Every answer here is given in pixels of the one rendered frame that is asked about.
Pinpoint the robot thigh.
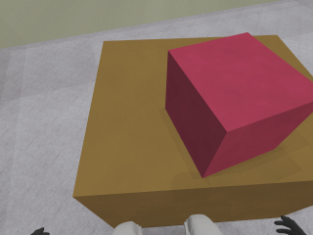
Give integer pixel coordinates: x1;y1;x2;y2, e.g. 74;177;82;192
184;214;223;235
111;221;143;235

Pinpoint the left robot thigh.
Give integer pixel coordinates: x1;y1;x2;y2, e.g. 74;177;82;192
111;221;143;235

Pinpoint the carton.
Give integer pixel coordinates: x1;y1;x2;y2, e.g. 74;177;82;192
165;32;313;178

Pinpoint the pedestal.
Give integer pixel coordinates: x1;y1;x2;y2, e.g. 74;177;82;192
72;34;313;228

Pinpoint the right robot thigh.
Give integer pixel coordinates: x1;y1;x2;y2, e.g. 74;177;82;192
184;214;223;235

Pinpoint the right robot hand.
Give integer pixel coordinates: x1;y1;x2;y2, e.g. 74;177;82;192
274;215;306;235

